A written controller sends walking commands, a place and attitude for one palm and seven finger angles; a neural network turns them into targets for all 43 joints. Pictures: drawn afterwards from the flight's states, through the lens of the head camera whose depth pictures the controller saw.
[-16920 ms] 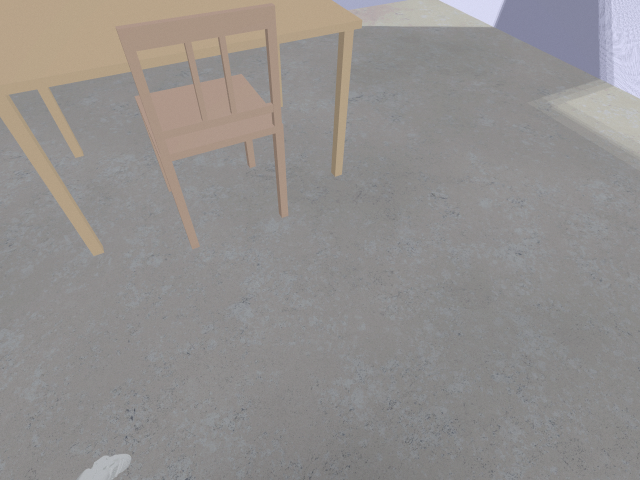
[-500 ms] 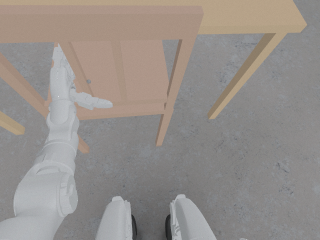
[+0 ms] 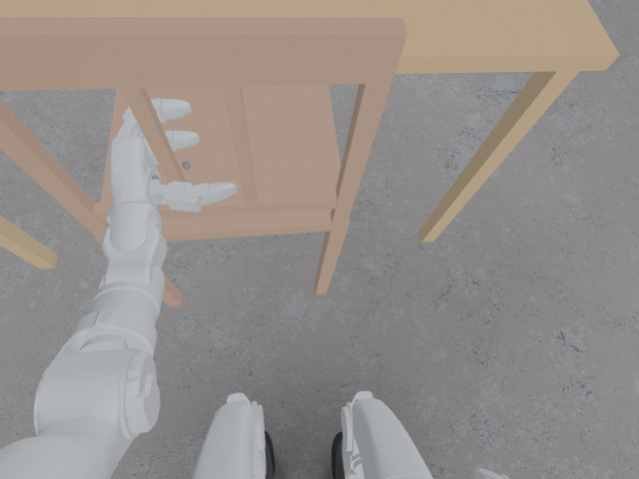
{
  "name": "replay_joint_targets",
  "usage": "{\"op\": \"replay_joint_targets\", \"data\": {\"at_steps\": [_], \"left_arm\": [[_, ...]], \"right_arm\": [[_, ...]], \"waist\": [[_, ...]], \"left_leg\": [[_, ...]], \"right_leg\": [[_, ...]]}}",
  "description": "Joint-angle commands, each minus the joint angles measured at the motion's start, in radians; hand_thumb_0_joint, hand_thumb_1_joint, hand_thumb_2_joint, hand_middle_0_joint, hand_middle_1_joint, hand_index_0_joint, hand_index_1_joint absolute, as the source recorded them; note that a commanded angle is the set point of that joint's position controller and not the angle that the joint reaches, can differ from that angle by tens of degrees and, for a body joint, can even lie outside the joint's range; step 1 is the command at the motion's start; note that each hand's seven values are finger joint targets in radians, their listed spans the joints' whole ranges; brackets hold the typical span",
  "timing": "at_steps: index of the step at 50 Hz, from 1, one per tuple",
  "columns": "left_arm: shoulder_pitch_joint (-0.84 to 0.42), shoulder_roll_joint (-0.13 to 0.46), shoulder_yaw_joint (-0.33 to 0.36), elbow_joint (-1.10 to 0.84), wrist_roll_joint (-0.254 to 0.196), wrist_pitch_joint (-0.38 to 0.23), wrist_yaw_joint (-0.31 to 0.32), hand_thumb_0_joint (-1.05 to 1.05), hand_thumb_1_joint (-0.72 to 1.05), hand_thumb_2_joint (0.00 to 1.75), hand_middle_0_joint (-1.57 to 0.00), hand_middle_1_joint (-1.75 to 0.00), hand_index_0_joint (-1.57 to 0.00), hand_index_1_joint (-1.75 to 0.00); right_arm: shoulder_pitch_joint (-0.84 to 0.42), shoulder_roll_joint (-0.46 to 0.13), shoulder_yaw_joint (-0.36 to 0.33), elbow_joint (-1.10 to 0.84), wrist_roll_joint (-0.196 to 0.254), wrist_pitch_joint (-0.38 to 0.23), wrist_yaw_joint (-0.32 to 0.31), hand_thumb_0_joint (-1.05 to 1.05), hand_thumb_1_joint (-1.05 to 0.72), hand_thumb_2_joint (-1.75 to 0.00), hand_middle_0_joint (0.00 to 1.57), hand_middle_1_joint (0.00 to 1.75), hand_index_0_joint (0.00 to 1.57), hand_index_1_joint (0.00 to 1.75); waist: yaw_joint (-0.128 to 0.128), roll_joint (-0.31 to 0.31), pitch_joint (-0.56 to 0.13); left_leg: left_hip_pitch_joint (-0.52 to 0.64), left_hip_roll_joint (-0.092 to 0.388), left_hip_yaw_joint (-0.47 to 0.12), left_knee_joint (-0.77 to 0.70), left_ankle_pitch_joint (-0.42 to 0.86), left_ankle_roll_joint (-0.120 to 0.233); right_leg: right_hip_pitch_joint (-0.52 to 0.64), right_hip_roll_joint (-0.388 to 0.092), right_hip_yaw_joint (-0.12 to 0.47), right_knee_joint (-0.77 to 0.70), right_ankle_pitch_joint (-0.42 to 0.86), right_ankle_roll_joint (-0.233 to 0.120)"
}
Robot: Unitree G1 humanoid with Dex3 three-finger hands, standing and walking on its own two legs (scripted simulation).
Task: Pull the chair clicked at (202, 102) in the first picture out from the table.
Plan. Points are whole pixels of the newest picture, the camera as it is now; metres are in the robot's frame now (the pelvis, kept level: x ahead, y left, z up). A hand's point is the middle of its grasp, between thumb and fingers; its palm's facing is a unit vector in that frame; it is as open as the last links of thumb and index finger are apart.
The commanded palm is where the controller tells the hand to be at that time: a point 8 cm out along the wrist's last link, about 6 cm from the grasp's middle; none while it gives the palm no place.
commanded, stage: hook a spindle and tug to test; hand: left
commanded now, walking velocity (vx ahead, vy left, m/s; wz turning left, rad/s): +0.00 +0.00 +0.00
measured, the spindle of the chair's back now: (165, 155) +0.51 +0.17 +0.02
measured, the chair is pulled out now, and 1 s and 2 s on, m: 0.00 0.01 0.10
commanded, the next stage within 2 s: step backward, pulling the chair out in 0.94 s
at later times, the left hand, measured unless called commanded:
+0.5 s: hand (184, 166) +0.49 +0.14 +0.03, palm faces +0.05 -1.00 -0.01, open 4.8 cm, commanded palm +0.45 +0.18 +0.03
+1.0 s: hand (183, 180) +0.47 +0.14 +0.03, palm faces +0.04 -1.00 -0.01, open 5.0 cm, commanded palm +0.43 +0.18 +0.03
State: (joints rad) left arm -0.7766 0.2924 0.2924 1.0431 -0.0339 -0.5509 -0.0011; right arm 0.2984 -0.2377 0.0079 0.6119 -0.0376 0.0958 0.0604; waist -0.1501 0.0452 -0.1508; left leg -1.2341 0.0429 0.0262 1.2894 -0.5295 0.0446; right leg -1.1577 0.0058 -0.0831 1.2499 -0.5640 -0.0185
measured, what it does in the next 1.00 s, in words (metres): stands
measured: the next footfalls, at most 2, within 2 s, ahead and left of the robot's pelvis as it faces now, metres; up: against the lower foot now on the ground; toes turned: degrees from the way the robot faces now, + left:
none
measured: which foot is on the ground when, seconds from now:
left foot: down 0.00-1.00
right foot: down 0.00-1.00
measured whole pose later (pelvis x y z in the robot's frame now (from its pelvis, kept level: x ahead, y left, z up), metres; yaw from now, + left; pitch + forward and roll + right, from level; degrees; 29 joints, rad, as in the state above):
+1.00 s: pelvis +0.03 +0.01 +0.02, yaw -1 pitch +27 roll -3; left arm -0.51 0.22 0.22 0.73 -0.10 -0.49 0.00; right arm 0.29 -0.23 -0.01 0.57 -0.01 0.10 0.07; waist -0.12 0.04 -0.16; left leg -1.14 0.04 0.06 1.22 -0.55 0.05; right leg -1.08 0.01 -0.05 1.18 -0.57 0.00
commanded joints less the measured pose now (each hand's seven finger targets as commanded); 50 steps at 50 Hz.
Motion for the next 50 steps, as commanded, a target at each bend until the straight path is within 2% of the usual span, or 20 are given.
{"op": "replay_joint_targets", "data": {"at_steps": [1,3,7,10,12,13,16,18,21,23,27,29,31,33,34,36,39,41,46,50], "left_arm": [[-0.388,0.162,0.009,-0.204,-0.005,-0.071,-0.015,0.0,0.28,0.64,-0.5,-1.45,-0.5,-1.45],[-0.404,0.13,-0.014,-0.207,-0.013,-0.07,-0.022,0.0,0.4,0.68,-0.5,-1.45,-0.5,-1.45],[-0.386,0.2,0.037,-0.185,-0.008,-0.062,-0.027,0.0,0.62,0.78,-0.5,-1.45,-0.5,-1.45],[-0.403,0.169,0.01,-0.196,-0.01,-0.062,-0.032,0.0,0.79,0.85,-0.5,-1.45,-0.5,-1.45],[-0.414,0.193,0.024,-0.205,-0.012,-0.063,-0.032,0.0,0.9,0.9,-0.5,-1.45,-0.5,-1.45],[-0.423,0.179,0.018,-0.222,-0.018,-0.064,-0.033,0.0,0.9,0.9,-0.5,-1.45,-0.5,-1.45],[-0.362,0.208,0.048,-0.268,-0.03,-0.071,-0.036,0.0,0.9,0.9,-0.5,-1.45,-0.5,-1.45],[-0.292,0.205,0.054,-0.27,-0.036,-0.063,-0.041,0.0,0.9,0.9,-0.5,-1.45,-0.5,-1.45],[-0.264,0.144,0.0,-0.237,-0.033,-0.042,-0.051,0.0,0.9,0.9,-0.5,-1.45,-0.5,-1.45],[-0.254,0.183,0.038,-0.216,-0.036,-0.033,-0.047,0.0,0.9,0.9,-0.5,-1.45,-0.5,-1.45],[-0.218,0.137,0.011,-0.248,-0.034,-0.046,-0.041,0.0,0.9,0.9,-0.5,-1.45,-0.5,-1.45],[-0.176,0.156,0.031,-0.259,-0.042,-0.044,-0.038,0.0,0.9,0.9,-0.5,-1.45,-0.5,-1.45],[-0.164,0.112,-0.005,-0.279,-0.042,-0.043,-0.04,0.0,0.9,0.9,-0.5,-1.45,-0.5,-1.45],[-0.151,0.124,0.005,-0.312,-0.042,-0.042,-0.032,0.0,0.9,0.9,-0.5,-1.45,-0.5,-1.45],[-0.132,0.09,-0.023,-0.329,-0.045,-0.04,-0.033,0.0,0.9,0.9,-0.5,-1.45,-0.5,-1.45],[-0.069,0.095,-0.009,-0.349,-0.05,-0.03,-0.028,0.0,0.9,0.9,-0.5,-1.45,-0.5,-1.45],[-0.036,0.069,-0.034,-0.377,-0.054,-0.02,-0.024,0.0,0.9,0.9,-0.5,-1.45,-0.5,-1.45],[0.027,0.071,-0.028,-0.415,-0.057,-0.016,-0.019,0.0,0.9,0.9,-0.5,-1.45,-0.5,-1.45],[0.097,0.034,-0.065,-0.472,-0.064,-0.008,-0.017,0.0,0.9,0.9,-0.5,-1.45,-0.5,-1.45],[0.073,0.016,-0.092,-0.519,-0.057,-0.017,-0.007,0.0,0.9,0.9,-0.5,-1.45,-0.5,-1.45]], "right_arm": [[0.148,-0.168,-0.059,-0.05,-0.004,-0.012,-0.011,0.0,-0.9,-0.9,0.2,0.3,0.2,0.3],[0.146,-0.164,-0.06,-0.049,-0.004,-0.013,-0.01,0.0,-0.9,-0.9,0.2,0.3,0.2,0.3],[0.157,-0.171,-0.059,-0.045,-0.004,-0.013,-0.014,0.0,-0.9,-0.9,0.2,0.3,0.2,0.3],[0.154,-0.167,-0.057,-0.048,-0.003,-0.014,-0.014,0.0,-0.9,-0.9,0.2,0.3,0.2,0.3],[0.154,-0.169,-0.057,-0.045,-0.003,-0.013,-0.016,0.0,-0.9,-0.9,0.2,0.3,0.2,0.3],[0.155,-0.167,-0.058,-0.046,-0.003,-0.016,-0.016,0.0,-0.9,-0.9,0.2,0.3,0.2,0.3],[0.152,-0.168,-0.059,-0.055,-0.002,-0.019,-0.016,0.0,-0.9,-0.9,0.2,0.3,0.2,0.3],[0.146,-0.166,-0.059,-0.063,0.001,-0.018,-0.013,0.0,-0.9,-0.9,0.2,0.3,0.2,0.3],[0.141,-0.163,-0.058,-0.062,0.007,-0.015,-0.01,0.0,-0.9,-0.9,0.2,0.3,0.2,0.3],[0.143,-0.17,-0.058,-0.06,0.007,-0.013,-0.013,0.0,-0.9,-0.9,0.2,0.3,0.2,0.3],[0.136,-0.162,-0.06,-0.074,0.005,-0.016,-0.008,0.0,-0.9,-0.9,0.2,0.3,0.2,0.3],[0.138,-0.165,-0.059,-0.08,0.005,-0.016,-0.006,0.0,-0.9,-0.9,0.2,0.3,0.2,0.3],[0.127,-0.161,-0.063,-0.084,0.008,-0.015,-0.002,0.0,-0.9,-0.9,0.2,0.3,0.2,0.3],[0.127,-0.165,-0.066,-0.089,0.007,-0.013,-0.001,0.0,-0.9,-0.9,0.2,0.3,0.2,0.3],[0.128,-0.162,-0.066,-0.094,0.008,-0.015,0.001,0.0,-0.9,-0.9,0.2,0.3,0.2,0.3],[0.124,-0.163,-0.07,-0.099,0.01,-0.012,0.003,0.0,-0.9,-0.9,0.2,0.3,0.2,0.3],[0.125,-0.161,-0.071,-0.105,0.013,-0.013,0.004,0.0,-0.9,-0.9,0.2,0.3,0.2,0.3],[0.124,-0.158,-0.074,-0.11,0.015,-0.013,0.006,0.0,-0.9,-0.9,0.2,0.3,0.2,0.3],[0.117,-0.15,-0.073,-0.113,0.02,-0.016,0.007,0.0,-0.9,-0.9,0.2,0.3,0.2,0.3],[0.118,-0.148,-0.077,-0.102,0.017,-0.022,0.004,0.0,-0.9,-0.9,0.2,0.3,0.2,0.3]], "waist": [[-0.032,0.074,-0.511],[-0.04,0.062,-0.513],[-0.029,0.055,-0.528],[-0.039,0.067,-0.521],[-0.038,0.07,-0.532],[-0.041,0.059,-0.543],[-0.01,0.1,-0.59],[0.0,0.062,-0.582],[-0.021,0.047,-0.497],[-0.011,0.028,-0.465],[-0.003,0.056,-0.493],[0.01,0.051,-0.497],[0.005,0.056,-0.496],[0.014,0.06,-0.509],[0.013,0.069,-0.526],[0.028,0.054,-0.536],[0.021,0.03,-0.51],[0.042,0.024,-0.533],[0.041,0.01,-0.497],[0.033,0.047,-0.494]], "left_leg": [[0.449,-0.026,-0.083,-0.119,0.385,-0.015],[0.449,-0.026,-0.083,-0.115,0.384,-0.014],[0.414,-0.029,-0.075,-0.107,0.378,-0.011],[0.424,-0.028,-0.077,-0.108,0.38,-0.01],[0.422,-0.027,-0.075,-0.104,0.383,-0.009],[0.426,-0.029,-0.076,-0.104,0.387,-0.008],[0.474,-0.027,-0.074,-0.113,0.443,-0.015],[0.447,-0.029,-0.067,-0.117,0.438,-0.014],[0.417,-0.027,-0.065,-0.127,0.397,-0.012],[0.38,-0.03,-0.061,-0.13,0.36,-0.011],[0.438,-0.027,-0.065,-0.135,0.405,-0.016],[0.437,-0.028,-0.064,-0.136,0.428,-0.017],[0.462,-0.024,-0.068,-0.14,0.438,-0.021],[0.477,-0.022,-0.07,-0.144,0.449,-0.024],[0.5,-0.022,-0.073,-0.145,0.477,-0.025],[0.506,-0.02,-0.069,-0.15,0.501,-0.028],[0.508,-0.018,-0.072,-0.157,0.525,-0.027],[0.519,-0.018,-0.069,-0.162,0.557,-0.028],[0.529,-0.015,-0.066,-0.17,0.602,-0.03],[0.574,-0.008,-0.076,-0.165,0.643,-0.037]], "right_leg": [[0.167,0.036,0.047,-0.155,0.35,-0.008],[0.168,0.036,0.046,-0.158,0.352,-0.006],[0.199,0.036,0.056,-0.154,0.363,-0.005],[0.185,0.036,0.053,-0.155,0.363,-0.004],[0.192,0.036,0.058,-0.155,0.369,-0.004],[0.204,0.037,0.058,-0.157,0.376,-0.002],[0.227,0.037,0.056,-0.151,0.416,-0.007],[0.264,0.038,0.059,-0.157,0.432,-0.005],[0.224,0.036,0.053,-0.166,0.399,-0.002],[0.235,0.037,0.056,-0.173,0.37,-0.003],[0.212,0.037,0.047,-0.164,0.387,-0.006],[0.227,0.038,0.048,-0.157,0.408,-0.009],[0.207,0.037,0.042,-0.159,0.405,-0.008],[0.21,0.037,0.04,-0.157,0.405,-0.009],[0.21,0.039,0.037,-0.153,0.421,-0.011],[0.23,0.038,0.037,-0.157,0.442,-0.01],[0.239,0.038,0.032,-0.159,0.465,-0.009],[0.27,0.037,0.033,-0.16,0.495,-0.009],[0.28,0.035,0.031,-0.167,0.533,-0.006],[0.242,0.033,0.028,-0.163,0.524,-0.005]]}}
